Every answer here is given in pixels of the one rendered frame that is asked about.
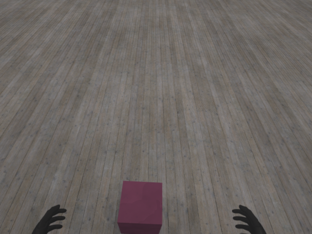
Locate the left robot hand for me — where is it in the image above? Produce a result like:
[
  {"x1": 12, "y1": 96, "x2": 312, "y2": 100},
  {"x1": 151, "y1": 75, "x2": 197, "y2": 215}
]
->
[{"x1": 32, "y1": 205, "x2": 67, "y2": 234}]

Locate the right robot hand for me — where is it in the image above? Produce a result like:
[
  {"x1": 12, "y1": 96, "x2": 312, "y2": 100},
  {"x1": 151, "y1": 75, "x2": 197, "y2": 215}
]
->
[{"x1": 232, "y1": 205, "x2": 266, "y2": 234}]

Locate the carton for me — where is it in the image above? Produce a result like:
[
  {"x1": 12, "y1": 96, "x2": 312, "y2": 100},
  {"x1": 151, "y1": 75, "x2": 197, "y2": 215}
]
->
[{"x1": 117, "y1": 181, "x2": 162, "y2": 234}]

